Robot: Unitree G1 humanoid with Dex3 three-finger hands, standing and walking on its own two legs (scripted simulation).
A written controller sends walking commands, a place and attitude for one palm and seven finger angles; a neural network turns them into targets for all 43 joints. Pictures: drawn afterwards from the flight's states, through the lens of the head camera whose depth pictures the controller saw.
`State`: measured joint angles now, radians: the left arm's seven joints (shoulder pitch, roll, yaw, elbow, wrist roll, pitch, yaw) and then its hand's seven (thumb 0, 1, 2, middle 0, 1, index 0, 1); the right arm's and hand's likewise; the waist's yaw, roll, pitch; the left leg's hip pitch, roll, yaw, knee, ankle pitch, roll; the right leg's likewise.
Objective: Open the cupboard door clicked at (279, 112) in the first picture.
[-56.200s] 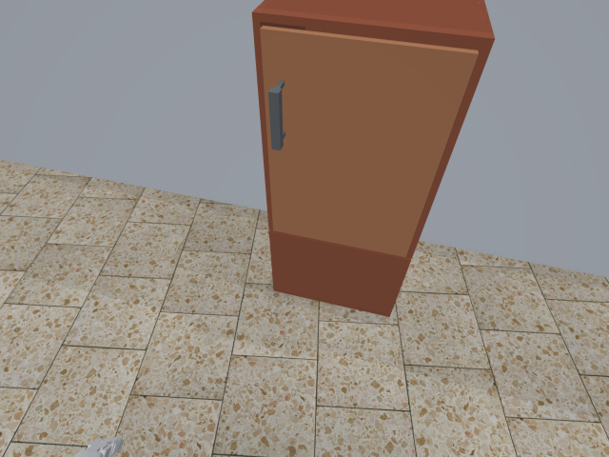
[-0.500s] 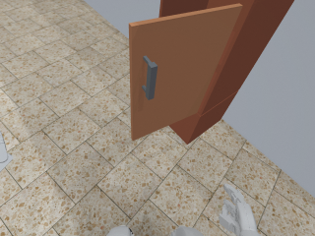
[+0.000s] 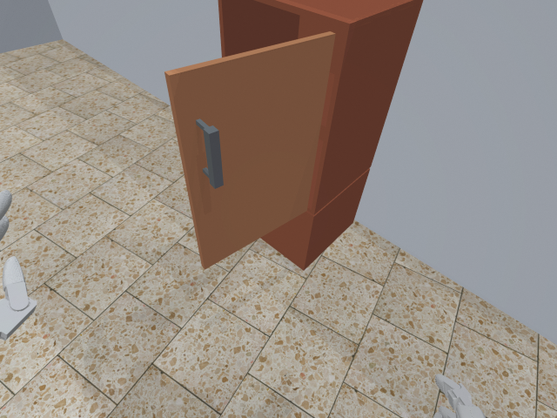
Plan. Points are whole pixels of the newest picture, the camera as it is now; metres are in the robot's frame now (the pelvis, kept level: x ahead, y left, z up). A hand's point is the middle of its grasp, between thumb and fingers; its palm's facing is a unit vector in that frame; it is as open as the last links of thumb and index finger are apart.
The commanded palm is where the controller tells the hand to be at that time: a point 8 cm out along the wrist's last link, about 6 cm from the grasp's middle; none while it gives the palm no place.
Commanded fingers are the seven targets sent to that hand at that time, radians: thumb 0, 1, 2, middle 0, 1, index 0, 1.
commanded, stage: stop stepping back and stand still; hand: left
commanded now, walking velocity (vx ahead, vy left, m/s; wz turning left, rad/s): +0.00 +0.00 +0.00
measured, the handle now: (208, 154) +0.61 +0.15 +0.04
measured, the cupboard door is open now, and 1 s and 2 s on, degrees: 81 81 81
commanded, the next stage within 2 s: let the arm hang, fingers relaxed in 0.42 s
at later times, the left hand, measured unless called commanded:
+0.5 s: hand out of the picture +0.16 +0.28 +0.15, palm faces +0.43 -0.78 -0.46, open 7.5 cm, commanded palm none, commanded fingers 0.00 0.90 0.90 -0.20 -0.30 -0.20 -0.30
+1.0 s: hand out of the picture -0.05 +0.19 -0.17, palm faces +0.03 -0.98 -0.18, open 7.4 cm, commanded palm none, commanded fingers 0.00 0.90 0.90 -0.20 -0.30 -0.20 -0.30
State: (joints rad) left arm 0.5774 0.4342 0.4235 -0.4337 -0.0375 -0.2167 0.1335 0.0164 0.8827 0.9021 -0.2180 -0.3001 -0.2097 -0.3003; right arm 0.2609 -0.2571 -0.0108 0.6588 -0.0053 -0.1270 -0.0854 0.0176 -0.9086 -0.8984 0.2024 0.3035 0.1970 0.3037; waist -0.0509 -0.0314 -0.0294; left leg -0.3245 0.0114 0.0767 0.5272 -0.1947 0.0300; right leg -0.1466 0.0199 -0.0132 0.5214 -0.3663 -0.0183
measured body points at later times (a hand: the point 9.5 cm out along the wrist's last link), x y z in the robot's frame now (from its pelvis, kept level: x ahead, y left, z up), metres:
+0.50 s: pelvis -0.02 +0.01 +0.01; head -0.02 +0.01 +0.46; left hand +0.14 +0.32 +0.18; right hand +0.16 -0.21 -0.08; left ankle +0.05 +0.10 -0.73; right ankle -0.05 -0.10 -0.73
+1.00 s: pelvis -0.02 +0.00 +0.01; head +0.01 +0.02 +0.45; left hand -0.05 +0.24 -0.16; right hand +0.02 -0.28 -0.13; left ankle +0.05 +0.10 -0.73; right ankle -0.05 -0.10 -0.73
